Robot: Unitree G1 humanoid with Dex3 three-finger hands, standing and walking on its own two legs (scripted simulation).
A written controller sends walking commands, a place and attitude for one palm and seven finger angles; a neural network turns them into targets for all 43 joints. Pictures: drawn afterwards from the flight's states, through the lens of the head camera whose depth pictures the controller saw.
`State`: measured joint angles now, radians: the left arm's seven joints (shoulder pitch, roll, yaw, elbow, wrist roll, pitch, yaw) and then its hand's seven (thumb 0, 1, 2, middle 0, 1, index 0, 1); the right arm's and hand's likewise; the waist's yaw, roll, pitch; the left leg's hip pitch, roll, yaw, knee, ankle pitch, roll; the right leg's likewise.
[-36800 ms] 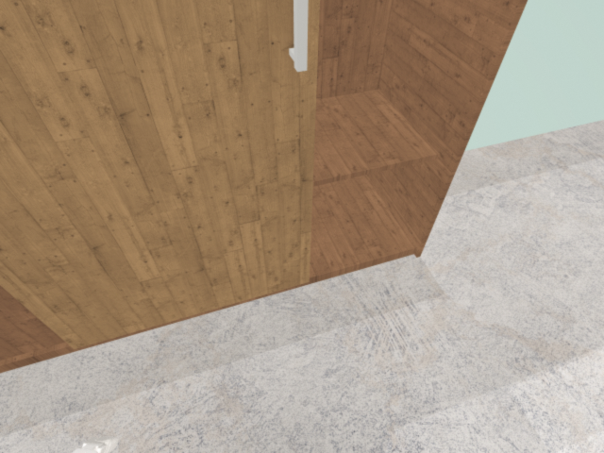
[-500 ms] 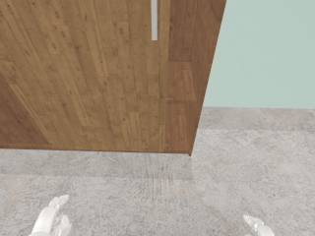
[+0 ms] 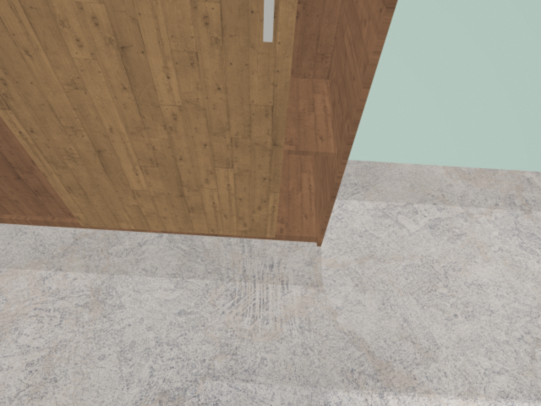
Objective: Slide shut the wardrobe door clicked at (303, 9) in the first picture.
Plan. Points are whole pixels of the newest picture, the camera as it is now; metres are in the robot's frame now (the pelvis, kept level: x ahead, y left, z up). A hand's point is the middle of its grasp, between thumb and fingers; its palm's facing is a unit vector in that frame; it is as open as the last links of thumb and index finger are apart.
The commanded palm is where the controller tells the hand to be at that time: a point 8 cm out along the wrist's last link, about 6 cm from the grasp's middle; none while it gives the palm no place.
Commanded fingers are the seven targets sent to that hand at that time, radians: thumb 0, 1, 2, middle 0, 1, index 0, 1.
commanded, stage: let the arm hang, fingers relaxed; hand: left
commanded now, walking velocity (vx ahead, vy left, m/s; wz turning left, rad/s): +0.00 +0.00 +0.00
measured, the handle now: out of the picture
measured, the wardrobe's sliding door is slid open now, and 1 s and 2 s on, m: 0.18 0.18 0.18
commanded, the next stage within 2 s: look to check the result in 0.42 s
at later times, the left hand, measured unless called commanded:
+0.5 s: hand out of the picture +0.07 +0.17 -0.17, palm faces -0.04 -0.98 -0.20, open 7.3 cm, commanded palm none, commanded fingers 0.00 0.90 0.90 -0.20 -0.30 -0.20 -0.30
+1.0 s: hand out of the picture +0.05 +0.17 -0.18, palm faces -0.03 -0.98 -0.21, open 7.3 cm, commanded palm none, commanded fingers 0.00 0.90 0.90 -0.20 -0.30 -0.20 -0.30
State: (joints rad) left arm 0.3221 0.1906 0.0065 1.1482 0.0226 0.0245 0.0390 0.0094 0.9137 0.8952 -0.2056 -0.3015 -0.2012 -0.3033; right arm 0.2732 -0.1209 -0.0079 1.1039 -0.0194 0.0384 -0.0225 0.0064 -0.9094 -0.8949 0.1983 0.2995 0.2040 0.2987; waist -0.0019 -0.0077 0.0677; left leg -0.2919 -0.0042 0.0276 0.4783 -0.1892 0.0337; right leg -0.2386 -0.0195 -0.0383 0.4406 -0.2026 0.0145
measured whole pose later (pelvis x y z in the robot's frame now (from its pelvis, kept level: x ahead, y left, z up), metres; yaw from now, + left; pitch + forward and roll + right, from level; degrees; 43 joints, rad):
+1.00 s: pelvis +0.04 -0.01 +0.01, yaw -2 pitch -1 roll +0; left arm 0.24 0.19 0.00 1.14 0.02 0.00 0.04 0.01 0.91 0.90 -0.20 -0.30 -0.20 -0.30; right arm 0.19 -0.16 0.00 1.14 -0.02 0.02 -0.03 0.00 -0.91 -0.90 0.20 0.30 0.20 0.30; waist -0.01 -0.02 0.06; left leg -0.18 0.01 0.05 0.40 -0.21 0.01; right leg -0.14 0.00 -0.01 0.38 -0.23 0.00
